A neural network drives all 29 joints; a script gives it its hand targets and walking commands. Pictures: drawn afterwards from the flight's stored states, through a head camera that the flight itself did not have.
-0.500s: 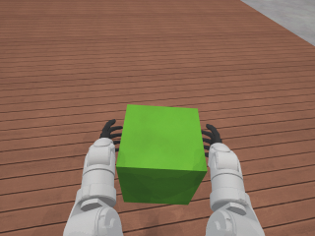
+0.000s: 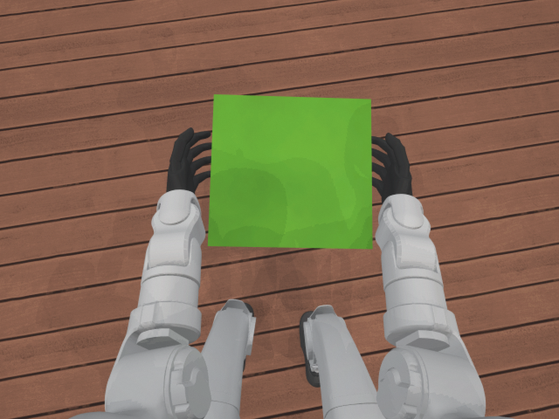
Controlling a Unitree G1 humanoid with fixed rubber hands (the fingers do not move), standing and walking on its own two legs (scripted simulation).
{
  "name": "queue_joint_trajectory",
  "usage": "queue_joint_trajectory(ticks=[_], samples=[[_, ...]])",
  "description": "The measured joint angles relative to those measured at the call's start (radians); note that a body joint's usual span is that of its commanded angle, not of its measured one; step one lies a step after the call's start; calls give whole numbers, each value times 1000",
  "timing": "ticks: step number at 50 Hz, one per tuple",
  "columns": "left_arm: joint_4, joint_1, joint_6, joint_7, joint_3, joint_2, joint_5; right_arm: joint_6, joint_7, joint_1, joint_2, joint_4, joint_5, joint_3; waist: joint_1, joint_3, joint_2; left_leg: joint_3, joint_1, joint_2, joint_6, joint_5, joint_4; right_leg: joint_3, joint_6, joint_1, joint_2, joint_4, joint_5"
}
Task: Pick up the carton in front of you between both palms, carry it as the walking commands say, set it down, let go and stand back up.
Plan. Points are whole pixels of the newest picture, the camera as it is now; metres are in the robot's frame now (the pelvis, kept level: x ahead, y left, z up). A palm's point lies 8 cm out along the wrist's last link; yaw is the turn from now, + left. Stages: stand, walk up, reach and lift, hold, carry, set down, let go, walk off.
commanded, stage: set down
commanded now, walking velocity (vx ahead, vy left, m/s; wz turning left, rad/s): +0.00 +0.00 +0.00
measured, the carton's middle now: (286, 186) +0.43 +0.00 -0.16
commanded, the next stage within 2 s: none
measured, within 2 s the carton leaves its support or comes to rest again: rests again in 1.52 s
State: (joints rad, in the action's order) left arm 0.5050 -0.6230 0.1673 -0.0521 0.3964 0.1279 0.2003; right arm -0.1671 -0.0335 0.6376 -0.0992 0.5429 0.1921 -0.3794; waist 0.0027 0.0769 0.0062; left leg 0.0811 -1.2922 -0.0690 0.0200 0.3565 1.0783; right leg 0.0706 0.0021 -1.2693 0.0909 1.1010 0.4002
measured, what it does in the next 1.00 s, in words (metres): lowers itself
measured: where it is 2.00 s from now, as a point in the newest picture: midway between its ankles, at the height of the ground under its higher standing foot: (275, 357)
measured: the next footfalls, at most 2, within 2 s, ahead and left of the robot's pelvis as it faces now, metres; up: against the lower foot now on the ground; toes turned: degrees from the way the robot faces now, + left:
none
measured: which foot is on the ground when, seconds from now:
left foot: down 0.00-1.00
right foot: down 0.00-1.00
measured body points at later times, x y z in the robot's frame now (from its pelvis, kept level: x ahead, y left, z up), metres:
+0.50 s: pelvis -0.03 +0.00 -0.13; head +0.26 +0.00 +0.22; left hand +0.46 +0.15 -0.23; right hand +0.47 -0.15 -0.23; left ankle +0.06 +0.12 -0.64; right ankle +0.04 -0.11 -0.64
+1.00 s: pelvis -0.05 +0.00 -0.24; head +0.31 -0.01 +0.03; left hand +0.50 +0.15 -0.39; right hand +0.51 -0.16 -0.39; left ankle +0.06 +0.12 -0.64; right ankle +0.04 -0.11 -0.64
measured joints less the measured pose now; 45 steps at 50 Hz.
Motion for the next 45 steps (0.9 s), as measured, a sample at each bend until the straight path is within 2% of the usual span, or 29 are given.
queue_joint_trajectory(ticks=[12,26,45], samples=[[87,-167,63,3,88,-14,58,-61,10,169,30,99,53,-77,-2,90,-4,2,-291,-19,7,66,228,-7,-7,-289,12,229,71],[120,-353,85,-48,65,-75,-3,-82,-7,373,134,164,-16,-42,-4,38,-8,-7,-610,-43,17,122,515,-10,-26,-605,32,518,131],[205,-609,111,-72,76,-170,-38,-110,-25,652,246,275,-39,-7,3,-153,-11,-18,-849,-63,41,171,795,-22,-34,-849,55,807,182]])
